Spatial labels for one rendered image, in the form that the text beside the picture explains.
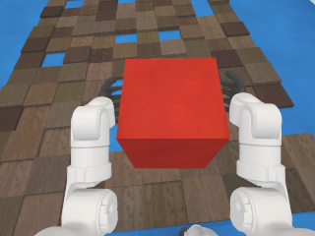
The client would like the robot right upper arm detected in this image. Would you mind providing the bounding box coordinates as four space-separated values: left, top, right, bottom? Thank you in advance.
229 187 315 236

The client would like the right robot forearm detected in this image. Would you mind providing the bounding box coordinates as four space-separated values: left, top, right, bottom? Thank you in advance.
229 92 292 222

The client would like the robot left upper arm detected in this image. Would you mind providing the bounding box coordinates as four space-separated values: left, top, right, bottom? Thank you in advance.
34 188 118 236

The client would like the left robot hand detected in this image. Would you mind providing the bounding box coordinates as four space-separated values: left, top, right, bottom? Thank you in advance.
97 77 123 116

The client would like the right robot thigh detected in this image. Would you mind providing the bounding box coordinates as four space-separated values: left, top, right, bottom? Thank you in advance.
184 226 219 236

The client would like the carton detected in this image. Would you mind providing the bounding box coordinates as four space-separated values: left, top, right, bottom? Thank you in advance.
116 57 230 169

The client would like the left robot forearm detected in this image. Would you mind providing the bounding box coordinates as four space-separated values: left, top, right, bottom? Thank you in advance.
61 96 116 224

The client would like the right robot hand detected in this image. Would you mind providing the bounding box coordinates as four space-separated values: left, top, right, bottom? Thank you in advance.
220 71 247 113

